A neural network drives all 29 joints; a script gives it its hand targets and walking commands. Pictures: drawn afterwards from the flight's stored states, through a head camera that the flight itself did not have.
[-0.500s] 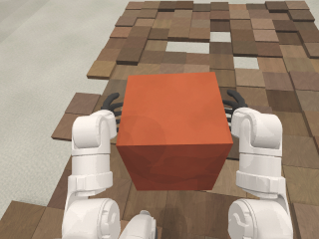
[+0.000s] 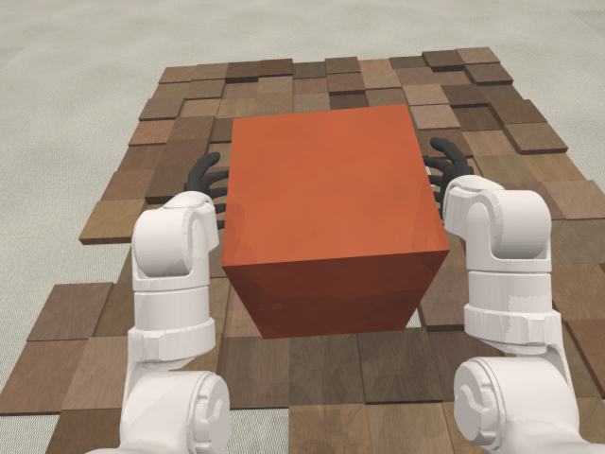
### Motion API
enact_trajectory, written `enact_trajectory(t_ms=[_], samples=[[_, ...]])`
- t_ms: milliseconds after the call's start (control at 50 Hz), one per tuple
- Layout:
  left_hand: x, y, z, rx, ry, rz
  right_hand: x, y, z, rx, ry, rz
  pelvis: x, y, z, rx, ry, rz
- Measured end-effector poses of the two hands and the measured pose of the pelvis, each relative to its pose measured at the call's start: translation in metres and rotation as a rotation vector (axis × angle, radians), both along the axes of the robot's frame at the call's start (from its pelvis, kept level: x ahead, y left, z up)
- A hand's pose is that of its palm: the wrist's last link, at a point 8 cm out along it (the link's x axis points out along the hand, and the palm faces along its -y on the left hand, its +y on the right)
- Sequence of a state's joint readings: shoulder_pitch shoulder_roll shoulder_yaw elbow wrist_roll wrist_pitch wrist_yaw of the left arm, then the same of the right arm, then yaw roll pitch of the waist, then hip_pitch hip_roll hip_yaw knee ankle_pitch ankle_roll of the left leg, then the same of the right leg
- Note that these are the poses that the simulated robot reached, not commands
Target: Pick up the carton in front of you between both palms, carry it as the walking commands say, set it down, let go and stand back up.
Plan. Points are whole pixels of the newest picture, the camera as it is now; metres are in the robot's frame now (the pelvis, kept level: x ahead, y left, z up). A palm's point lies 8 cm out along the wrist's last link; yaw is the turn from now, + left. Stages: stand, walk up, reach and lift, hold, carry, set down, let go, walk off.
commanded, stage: carry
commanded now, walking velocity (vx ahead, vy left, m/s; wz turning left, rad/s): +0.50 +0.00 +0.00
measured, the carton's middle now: (327, 234) +0.39 -0.02 +0.09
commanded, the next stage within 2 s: none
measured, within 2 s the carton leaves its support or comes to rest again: neither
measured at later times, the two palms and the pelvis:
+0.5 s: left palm (206, 96) +0.68 +0.18 +0.15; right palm (374, 90) +0.66 -0.12 +0.15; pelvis +0.29 +0.04 +0.01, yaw +1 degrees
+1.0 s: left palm (199, 55) +0.90 +0.23 +0.13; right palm (330, 37) +0.95 -0.06 +0.13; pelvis +0.60 +0.04 +0.04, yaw +4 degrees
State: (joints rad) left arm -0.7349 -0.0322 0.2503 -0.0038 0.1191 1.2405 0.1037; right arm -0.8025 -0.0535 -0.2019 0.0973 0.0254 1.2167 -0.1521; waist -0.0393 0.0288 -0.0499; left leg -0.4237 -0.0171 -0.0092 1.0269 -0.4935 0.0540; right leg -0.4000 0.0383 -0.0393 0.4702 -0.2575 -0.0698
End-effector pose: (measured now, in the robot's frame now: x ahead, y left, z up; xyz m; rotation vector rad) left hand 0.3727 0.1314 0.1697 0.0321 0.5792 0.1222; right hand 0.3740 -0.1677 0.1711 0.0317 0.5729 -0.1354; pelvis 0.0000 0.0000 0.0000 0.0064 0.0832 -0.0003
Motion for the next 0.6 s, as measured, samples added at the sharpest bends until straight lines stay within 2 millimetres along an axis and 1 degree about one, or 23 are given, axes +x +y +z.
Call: enact_trajectory(t_ms=[80,120,160,240,300,340,380,440,520,600], samples=[[0.03,0.02,-0.012,-0.003,0.099,0.06,0.05,0.02,-0.01,-0.004,0.099,0.06,0.044,-0.005,0.004,-0.004,0.013,0.007],[0.048,0.03,-0.013,-0.01,0.123,0.09,0.075,0.031,-0.012,0.0,0.123,0.081,0.065,-0.005,0.006,0.001,0.018,0.009],[0.07,0.04,-0.012,-0.017,0.123,0.114,0.102,0.042,-0.011,0.009,0.124,0.095,0.088,-0.003,0.008,0.003,0.023,0.01],[0.126,0.058,-0.009,-0.032,0.093,0.134,0.16,0.06,-0.009,0.022,0.095,0.095,0.138,0.006,0.004,-0.004,0.033,0.013],[0.175,0.068,-0.017,-0.052,0.082,0.119,0.202,0.069,-0.014,0.009,0.084,0.075,0.183,0.017,-0.006,-0.013,0.024,0.017],[0.207,0.07,-0.026,-0.071,0.095,0.094,0.225,0.07,-0.02,-0.02,0.095,0.054,0.207,0.023,-0.007,0.007,0.013,0.019],[0.234,0.067,-0.033,-0.078,0.124,0.065,0.242,0.067,-0.027,-0.033,0.123,0.027,0.229,0.029,-0.003,0.001,0.01,0.022],[0.273,0.057,-0.033,-0.079,0.146,0.023,0.263,0.057,-0.031,-0.028,0.144,-0.021,0.26,0.038,0.006,-0.016,0.012,0.024],[0.325,0.044,-0.02,-0.091,0.109,-0.012,0.3,0.045,-0.019,-0.011,0.106,-0.082,0.302,0.045,0.016,-0.035,0.021,0.02],[0.376,0.038,-0.003,-0.101,0.053,-0.02,0.35,0.038,-0.001,0.005,0.049,-0.104,0.352,0.046,0.02,-0.04,0.029,0.02]])
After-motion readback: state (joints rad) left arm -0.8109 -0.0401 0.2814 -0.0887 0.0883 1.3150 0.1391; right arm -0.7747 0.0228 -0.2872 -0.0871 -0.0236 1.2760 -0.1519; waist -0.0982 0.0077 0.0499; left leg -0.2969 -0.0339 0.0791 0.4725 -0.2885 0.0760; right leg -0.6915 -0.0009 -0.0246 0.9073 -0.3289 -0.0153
